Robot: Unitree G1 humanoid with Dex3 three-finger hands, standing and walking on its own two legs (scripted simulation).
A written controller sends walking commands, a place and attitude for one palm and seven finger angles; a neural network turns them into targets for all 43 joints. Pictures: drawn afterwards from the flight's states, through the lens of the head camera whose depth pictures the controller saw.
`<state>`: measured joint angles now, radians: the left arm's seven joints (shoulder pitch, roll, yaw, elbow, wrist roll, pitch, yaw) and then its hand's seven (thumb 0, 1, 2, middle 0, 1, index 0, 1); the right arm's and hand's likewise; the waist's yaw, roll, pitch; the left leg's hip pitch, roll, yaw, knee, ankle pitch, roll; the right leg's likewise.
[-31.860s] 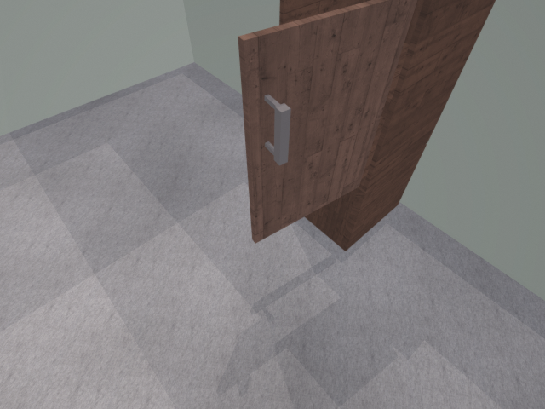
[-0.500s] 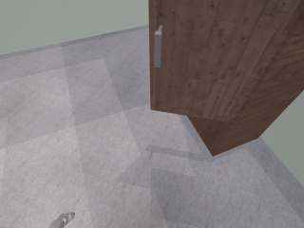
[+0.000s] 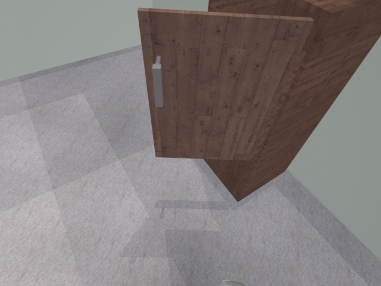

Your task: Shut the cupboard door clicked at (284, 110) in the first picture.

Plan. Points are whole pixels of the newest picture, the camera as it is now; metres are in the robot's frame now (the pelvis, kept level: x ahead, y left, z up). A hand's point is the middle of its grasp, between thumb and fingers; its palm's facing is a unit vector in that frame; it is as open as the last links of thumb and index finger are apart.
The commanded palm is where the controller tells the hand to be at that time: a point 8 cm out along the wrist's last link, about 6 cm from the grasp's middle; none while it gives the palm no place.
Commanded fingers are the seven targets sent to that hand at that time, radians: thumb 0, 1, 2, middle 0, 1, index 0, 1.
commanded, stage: take the last steps up to it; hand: left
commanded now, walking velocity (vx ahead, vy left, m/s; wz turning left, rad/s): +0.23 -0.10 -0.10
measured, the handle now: (159, 82) +0.62 +0.11 +0.06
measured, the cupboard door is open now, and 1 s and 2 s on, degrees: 57 57 57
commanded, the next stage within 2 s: come to a stop and stand still in 0.32 s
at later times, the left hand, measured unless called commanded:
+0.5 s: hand out of the picture +0.13 +0.12 -0.20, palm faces +0.01 -0.99 -0.16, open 7.4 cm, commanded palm none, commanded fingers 0.00 0.90 0.90 -0.20 -0.30 -0.20 -0.30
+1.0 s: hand (132, 264) +0.20 +0.15 -0.19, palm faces +0.07 -0.97 -0.23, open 7.4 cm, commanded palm none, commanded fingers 0.00 0.90 0.90 -0.20 -0.30 -0.20 -0.30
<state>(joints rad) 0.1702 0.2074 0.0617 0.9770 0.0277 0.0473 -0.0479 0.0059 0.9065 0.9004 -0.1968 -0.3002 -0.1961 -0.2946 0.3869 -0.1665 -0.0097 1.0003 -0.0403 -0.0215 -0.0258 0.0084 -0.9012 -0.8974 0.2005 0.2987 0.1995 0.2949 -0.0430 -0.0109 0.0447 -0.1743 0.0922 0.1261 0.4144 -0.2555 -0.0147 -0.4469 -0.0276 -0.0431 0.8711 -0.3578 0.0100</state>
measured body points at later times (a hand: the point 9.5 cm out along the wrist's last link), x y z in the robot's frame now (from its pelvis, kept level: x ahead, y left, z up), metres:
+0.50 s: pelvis +0.13 -0.05 -0.02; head +0.15 -0.03 +0.43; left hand +0.13 +0.18 -0.19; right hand +0.18 -0.28 -0.16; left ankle +0.16 +0.05 -0.75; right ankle +0.06 -0.15 -0.72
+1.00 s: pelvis +0.16 -0.05 -0.02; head +0.21 -0.03 +0.43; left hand +0.20 +0.20 -0.18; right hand +0.24 -0.30 -0.16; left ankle +0.15 +0.05 -0.75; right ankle +0.15 -0.19 -0.74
